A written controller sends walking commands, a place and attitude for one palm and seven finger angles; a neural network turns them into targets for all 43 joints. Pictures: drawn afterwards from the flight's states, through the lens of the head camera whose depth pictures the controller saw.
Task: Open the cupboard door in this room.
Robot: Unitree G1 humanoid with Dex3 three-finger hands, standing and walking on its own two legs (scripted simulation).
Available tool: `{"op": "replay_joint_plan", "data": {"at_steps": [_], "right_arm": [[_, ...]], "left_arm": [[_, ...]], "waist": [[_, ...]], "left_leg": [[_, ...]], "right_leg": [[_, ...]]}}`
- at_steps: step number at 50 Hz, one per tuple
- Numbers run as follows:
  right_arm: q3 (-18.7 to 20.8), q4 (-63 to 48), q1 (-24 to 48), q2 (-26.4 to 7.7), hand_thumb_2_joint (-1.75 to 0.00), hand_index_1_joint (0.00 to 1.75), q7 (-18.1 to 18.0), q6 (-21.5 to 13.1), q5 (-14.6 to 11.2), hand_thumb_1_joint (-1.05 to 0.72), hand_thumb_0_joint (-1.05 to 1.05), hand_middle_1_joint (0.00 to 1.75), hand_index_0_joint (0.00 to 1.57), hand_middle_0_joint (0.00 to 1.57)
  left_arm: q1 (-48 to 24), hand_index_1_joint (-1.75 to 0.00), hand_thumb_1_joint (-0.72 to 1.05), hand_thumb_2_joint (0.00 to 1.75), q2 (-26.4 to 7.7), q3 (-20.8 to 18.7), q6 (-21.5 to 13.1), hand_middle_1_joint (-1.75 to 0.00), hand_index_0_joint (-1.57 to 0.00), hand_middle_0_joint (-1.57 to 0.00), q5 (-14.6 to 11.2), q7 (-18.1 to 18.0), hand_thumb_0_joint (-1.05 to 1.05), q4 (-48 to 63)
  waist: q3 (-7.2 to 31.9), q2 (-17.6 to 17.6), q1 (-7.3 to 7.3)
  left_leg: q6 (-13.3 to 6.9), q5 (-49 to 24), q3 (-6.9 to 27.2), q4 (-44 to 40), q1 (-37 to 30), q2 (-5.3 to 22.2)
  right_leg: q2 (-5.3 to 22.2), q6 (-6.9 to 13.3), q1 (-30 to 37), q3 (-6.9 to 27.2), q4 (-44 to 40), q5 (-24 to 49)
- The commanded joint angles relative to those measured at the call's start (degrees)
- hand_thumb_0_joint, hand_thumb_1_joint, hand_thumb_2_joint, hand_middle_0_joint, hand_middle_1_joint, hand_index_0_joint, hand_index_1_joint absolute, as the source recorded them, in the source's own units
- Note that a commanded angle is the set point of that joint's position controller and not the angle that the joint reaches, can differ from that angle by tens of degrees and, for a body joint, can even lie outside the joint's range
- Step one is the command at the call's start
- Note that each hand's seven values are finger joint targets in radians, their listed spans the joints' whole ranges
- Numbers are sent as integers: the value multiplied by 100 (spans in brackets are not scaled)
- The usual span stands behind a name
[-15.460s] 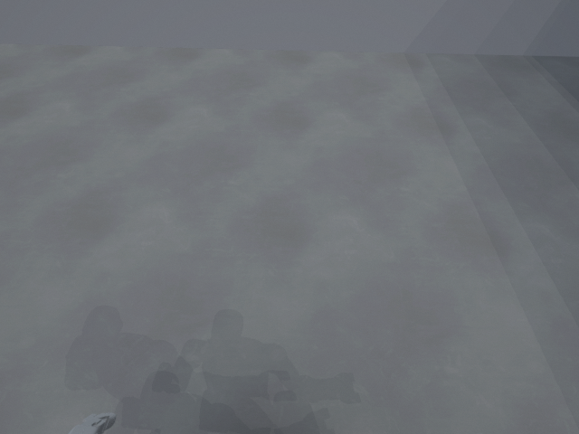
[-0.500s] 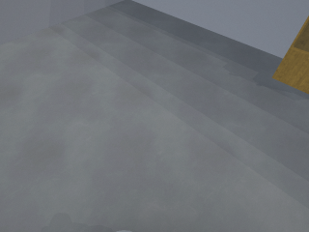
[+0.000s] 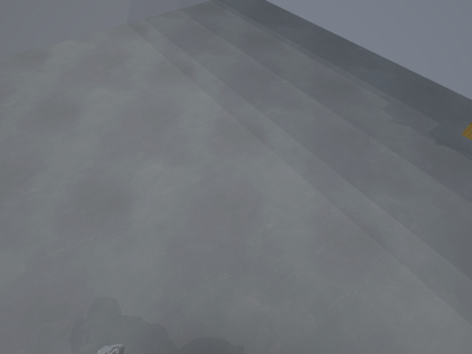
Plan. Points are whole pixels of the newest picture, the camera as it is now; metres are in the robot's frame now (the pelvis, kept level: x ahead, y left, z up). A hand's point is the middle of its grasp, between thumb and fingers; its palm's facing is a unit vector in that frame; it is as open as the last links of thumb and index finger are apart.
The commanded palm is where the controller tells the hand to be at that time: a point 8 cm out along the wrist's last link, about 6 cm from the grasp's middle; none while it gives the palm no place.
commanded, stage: turn or walk to find it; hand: left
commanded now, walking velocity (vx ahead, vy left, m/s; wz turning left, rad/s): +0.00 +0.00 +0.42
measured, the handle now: out of the picture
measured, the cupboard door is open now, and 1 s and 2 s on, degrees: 0 0 0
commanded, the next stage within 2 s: stand and wait in 1.80 s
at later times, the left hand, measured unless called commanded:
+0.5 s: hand out of the picture -0.05 +0.20 -0.19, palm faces +0.28 -0.93 -0.24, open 7.4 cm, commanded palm none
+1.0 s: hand out of the picture -0.02 +0.19 -0.15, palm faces +0.43 -0.86 -0.29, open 7.4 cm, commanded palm none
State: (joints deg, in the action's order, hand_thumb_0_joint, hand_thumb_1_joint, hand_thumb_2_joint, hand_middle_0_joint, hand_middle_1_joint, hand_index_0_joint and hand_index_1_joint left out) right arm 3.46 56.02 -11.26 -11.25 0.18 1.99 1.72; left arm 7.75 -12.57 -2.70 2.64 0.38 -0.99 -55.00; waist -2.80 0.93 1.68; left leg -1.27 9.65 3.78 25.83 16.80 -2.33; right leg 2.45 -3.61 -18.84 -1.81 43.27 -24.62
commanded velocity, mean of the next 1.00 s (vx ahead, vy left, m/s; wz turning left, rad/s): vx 0.00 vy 0.00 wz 0.42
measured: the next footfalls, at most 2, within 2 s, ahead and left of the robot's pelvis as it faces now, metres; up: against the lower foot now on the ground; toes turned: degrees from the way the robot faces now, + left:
right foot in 0.06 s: +0.02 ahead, -0.13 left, +0.00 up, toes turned -2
left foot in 0.50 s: -0.04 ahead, +0.12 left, +0.00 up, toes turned +18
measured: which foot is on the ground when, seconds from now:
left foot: down 0.00-0.06, up 0.08-0.48, down 0.50-0.90, up 0.92-1.00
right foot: up 0.00-0.04, down 0.06-0.50, up 0.52-0.88, down 0.90-1.00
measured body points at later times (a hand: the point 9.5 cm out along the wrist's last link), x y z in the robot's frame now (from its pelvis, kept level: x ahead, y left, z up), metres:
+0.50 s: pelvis -0.02 +0.00 -0.01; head +0.02 +0.02 +0.43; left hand -0.07 +0.25 -0.17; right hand +0.12 -0.23 -0.16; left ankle -0.07 +0.11 -0.75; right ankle -0.02 -0.13 -0.74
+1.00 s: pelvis -0.03 -0.03 -0.01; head +0.01 -0.05 +0.44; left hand -0.04 +0.23 -0.13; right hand +0.13 -0.24 -0.17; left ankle -0.10 +0.09 -0.68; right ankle +0.02 -0.12 -0.74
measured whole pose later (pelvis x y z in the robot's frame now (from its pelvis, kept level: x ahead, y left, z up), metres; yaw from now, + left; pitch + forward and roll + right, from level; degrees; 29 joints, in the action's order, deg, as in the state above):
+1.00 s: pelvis -0.03 -0.03 -0.01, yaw +26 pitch -1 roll +2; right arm 5.0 55.4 -11.2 -14.0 0.7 4.2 1.3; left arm 8.9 -10.3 -1.5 0.5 0.9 -1.0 -51.6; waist -4.4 3.2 1.2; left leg 1.2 26.5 3.9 56.6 24.6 -2.6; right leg 3.7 1.5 -15.4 -6.9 33.7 -17.6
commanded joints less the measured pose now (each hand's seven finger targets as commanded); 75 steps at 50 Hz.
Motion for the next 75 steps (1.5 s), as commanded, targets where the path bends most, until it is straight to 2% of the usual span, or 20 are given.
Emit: {"op": "replay_joint_plan", "data": {"at_steps": [1,3,4,8,21,23,25,26,32,43,44,45,47,51,61,65,66,67,68,75], "right_arm": [[285,-430,15,-1083,-90,30,-50,-57,-66,-90,0,30,20,20],[190,-629,-23,-492,-90,30,11,-69,-124,-90,0,30,20,20],[256,-715,256,-719,-90,30,-7,-4,-53,-90,0,30,20,20],[268,-353,-122,-650,-90,30,81,131,-34,-90,0,30,20,20],[43,-424,402,-549,-90,30,30,-38,-137,-90,0,30,20,20],[76,-321,16,-744,-90,30,39,-111,-117,-90,0,30,20,20],[294,-278,-451,-1672,-90,30,4,-147,-81,-90,0,30,20,20],[294,-126,-703,-1616,-90,30,-66,-137,-77,-90,0,30,20,20],[161,-379,111,-1182,-90,30,-124,-174,-70,-90,0,30,20,20],[273,-559,261,-1147,-90,30,-58,-70,-62,-90,0,30,20,20],[249,-593,192,-930,-90,30,-29,-85,-107,-90,0,30,20,20],[174,-730,105,-539,-90,30,8,-94,-131,-90,0,30,20,20],[267,-754,343,-811,-90,30,-18,69,-71,-90,0,30,20,20],[235,-371,-159,-700,-90,30,92,123,-40,-90,0,30,20,20],[55,-433,420,-497,-90,30,71,22,-126,-90,0,30,20,20],[56,-301,-83,-585,-90,30,46,-90,-121,-90,0,30,20,20],[122,-283,-293,-907,-90,30,50,-146,-101,-90,0,30,20,20],[244,-315,-470,-1444,-90,30,33,-164,-61,-90,0,30,20,20],[284,-229,-647,-1621,-90,30,-14,-116,-58,-90,0,30,20,20],[153,-344,2,-1129,-90,30,-122,-190,-72,-90,0,30,20,20]], "left_arm": [[774,-30,90,90,-499,-131,-199,-30,-20,-20,4,-46,0,266],[895,-30,90,90,-1244,-284,-290,-30,-20,-20,122,-114,0,322],[754,-30,90,90,-1326,-293,-266,-30,-20,-20,89,-114,0,463],[-24,-30,90,90,-768,-168,-313,-30,-20,-20,75,-103,0,653],[971,-30,90,90,-1218,-295,-266,-30,-20,-20,132,-76,0,195],[800,-30,90,90,-1142,-290,-223,-30,-20,-20,59,-62,0,207],[764,-30,90,90,-534,-126,-165,-30,-20,-20,31,-13,0,512],[268,-30,90,90,-583,-98,-87,-30,-20,-20,56,-69,0,554],[302,-30,90,90,-593,-142,-100,-30,-20,-20,26,47,0,317],[748,-30,90,90,-608,-138,-231,-30,-20,-20,9,-3,0,416],[922,-30,90,90,-883,-190,-291,-30,-20,-20,57,-32,0,397],[1016,-30,90,90,-1359,-284,-335,-30,-20,-20,138,-76,0,421],[729,-30,90,90,-1292,-317,-286,-30,-20,-20,80,-114,0,575],[69,-30,90,90,-799,-164,-330,-30,-20,-20,80,-85,0,765],[868,-30,90,90,-1157,-283,-291,-30,-20,-20,144,-72,0,331],[733,-30,90,90,-1150,-311,-231,-30,-20,-20,78,-57,0,240],[737,-30,90,90,-986,-276,-183,-30,-20,-20,24,-36,0,301],[645,-30,90,90,-596,-190,-157,-30,-20,-20,10,9,0,486],[283,-30,90,90,-543,-116,-87,-30,-20,-20,59,-21,0,618],[314,-30,90,90,-579,-144,-85,-30,-20,-20,34,40,0,280]], "waist": [[665,613,-292],[509,-1439,-358],[276,-1577,-462],[-149,-799,40],[649,-1370,-399],[754,-847,-117],[952,1607,88],[882,1422,311],[450,752,-90],[553,628,-340],[645,-51,-411],[629,-1601,-433],[260,-1558,-436],[92,-1080,-60],[471,-1241,-481],[699,-986,-171],[823,-112,-29],[702,1507,69],[608,1516,233],[437,662,-89]], "left_leg": [[-457,-597,1399,-229,20,1037],[228,1376,145,1445,1781,-72],[272,2205,62,2629,1734,-43],[356,1245,-10,4311,1527,293],[425,1337,-882,1058,393,292],[306,-29,-810,-341,-796,420],[-846,-3708,1583,-421,-2222,2590],[-1056,-3697,1451,-425,-1783,2544],[-765,-2859,576,-458,-1258,1604],[-465,-1619,1130,204,-135,1149],[-149,-617,804,736,488,777],[240,1492,-54,1910,1480,-45],[214,2339,222,3813,1403,128],[389,1192,-62,4506,1365,355],[454,1790,-690,2118,780,424],[326,490,-911,76,-525,400],[143,-333,-300,-433,-1319,853],[-409,-1991,1401,-648,-1814,2195],[-926,-2125,1669,-833,-1347,2613],[-765,-2473,613,-601,-1204,1605]], "right_leg": [[-34,56,1096,-136,-1975,1073],[1929,772,2058,1821,-2884,938],[2517,1240,1157,2075,-3050,1114],[1561,1011,468,596,-2662,1904],[1718,1017,1799,-70,-1544,4357],[1512,563,1083,-473,-853,3548],[483,-84,-1234,-722,1059,-1250],[463,-54,-1150,-219,1632,-1308],[356,-120,-1057,-32,1716,-82],[10,-26,981,-230,-1726,1193],[564,109,1690,264,-2247,1564],[1983,679,2106,1703,-2541,2167],[2444,1317,758,1952,-2894,1595],[1571,958,619,408,-2644,1733],[1868,1195,1530,-14,-2111,3357],[1712,715,1052,-466,-1283,3123],[1379,380,286,-756,-530,2243],[617,-32,-1093,-973,572,-356],[482,-40,-1163,-500,1357,-1257],[356,-134,-1133,-12,1779,67]]}}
